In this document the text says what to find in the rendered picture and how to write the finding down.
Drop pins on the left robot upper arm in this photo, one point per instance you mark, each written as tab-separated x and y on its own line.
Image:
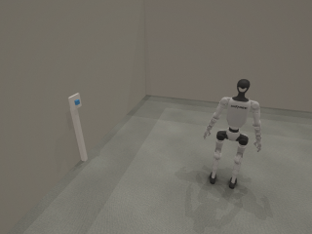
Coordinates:
220	107

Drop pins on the left robot forearm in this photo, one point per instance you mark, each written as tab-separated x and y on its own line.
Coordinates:
211	123

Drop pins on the robot left shin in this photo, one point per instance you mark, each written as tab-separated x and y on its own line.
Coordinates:
215	165

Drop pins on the right robot forearm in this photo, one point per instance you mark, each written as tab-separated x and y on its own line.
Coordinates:
257	132

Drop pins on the right robot hand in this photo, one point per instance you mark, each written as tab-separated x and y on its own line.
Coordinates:
259	144

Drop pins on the panel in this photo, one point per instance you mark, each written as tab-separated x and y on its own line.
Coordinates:
77	125

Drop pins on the left robot hand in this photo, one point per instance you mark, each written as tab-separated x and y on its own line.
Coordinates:
206	133

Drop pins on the humanoid robot head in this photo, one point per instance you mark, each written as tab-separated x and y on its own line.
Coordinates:
243	84

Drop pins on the right robot upper arm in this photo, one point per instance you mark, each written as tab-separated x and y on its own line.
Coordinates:
256	113

